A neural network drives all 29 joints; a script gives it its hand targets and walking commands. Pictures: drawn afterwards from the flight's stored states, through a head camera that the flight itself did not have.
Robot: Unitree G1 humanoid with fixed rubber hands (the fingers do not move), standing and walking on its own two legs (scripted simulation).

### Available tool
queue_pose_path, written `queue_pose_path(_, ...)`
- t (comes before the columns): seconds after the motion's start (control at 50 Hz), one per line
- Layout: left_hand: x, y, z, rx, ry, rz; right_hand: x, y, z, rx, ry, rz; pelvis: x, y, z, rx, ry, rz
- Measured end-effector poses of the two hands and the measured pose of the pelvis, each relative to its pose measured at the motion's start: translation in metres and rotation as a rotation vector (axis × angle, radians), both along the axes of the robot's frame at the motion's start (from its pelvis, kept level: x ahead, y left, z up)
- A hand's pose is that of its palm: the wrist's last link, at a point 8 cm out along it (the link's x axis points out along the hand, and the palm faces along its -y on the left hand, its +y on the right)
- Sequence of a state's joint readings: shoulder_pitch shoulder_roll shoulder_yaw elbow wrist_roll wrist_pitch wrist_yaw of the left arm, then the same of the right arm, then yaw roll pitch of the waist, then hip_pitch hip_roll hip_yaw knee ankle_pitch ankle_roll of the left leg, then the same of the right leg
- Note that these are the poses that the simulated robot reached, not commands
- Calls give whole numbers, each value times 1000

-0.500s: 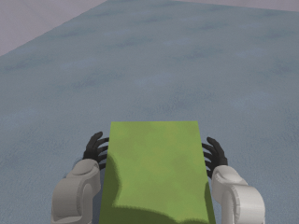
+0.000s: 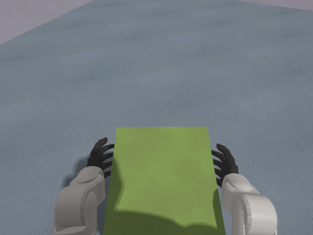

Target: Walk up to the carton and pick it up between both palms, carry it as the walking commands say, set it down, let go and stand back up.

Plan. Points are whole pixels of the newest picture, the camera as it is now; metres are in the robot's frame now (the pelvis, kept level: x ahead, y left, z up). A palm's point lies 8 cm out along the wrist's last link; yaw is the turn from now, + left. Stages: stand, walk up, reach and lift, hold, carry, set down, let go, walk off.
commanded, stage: carry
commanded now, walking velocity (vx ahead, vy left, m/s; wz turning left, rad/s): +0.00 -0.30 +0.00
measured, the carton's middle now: (161, 189) +0.25 +0.00 +0.01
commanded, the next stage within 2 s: none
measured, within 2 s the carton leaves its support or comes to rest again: neither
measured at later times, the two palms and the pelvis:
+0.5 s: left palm (127, 208) +0.18 +0.07 +0.08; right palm (273, 206) +0.20 -0.22 +0.08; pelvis -0.06 -0.09 +0.00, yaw +3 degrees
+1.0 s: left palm out of the picture +0.11 -0.02 +0.09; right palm out of the picture +0.13 -0.31 +0.09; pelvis -0.13 -0.19 +0.00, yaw +5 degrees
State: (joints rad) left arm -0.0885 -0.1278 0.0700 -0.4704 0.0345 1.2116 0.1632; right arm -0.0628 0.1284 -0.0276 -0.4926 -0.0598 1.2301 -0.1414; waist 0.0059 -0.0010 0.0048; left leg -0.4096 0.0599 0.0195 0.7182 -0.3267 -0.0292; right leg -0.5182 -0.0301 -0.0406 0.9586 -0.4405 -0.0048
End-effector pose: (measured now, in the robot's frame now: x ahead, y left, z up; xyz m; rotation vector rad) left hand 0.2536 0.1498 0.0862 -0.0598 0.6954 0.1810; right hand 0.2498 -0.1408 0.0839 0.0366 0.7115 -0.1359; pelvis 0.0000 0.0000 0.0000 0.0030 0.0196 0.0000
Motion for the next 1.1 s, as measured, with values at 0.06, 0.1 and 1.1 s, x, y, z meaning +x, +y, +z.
queue_pose_path(0.06, -3, -18, -2, 14, 1, -7, -5, -18, -6, 14, 1, -8, -6, -15, -3, 14, 11, -9)
queue_pose_path(0.1, -5, -32, -4, 30, 7, -14, -10, -32, -13, 30, 7, -14, -10, -27, -5, 19, 12, -14)
queue_pose_path(1.1, -147, -207, 3, 12, -23, 75, -126, -206, -3, 13, -24, 76, -135, -224, -6, 22, -15, 70)
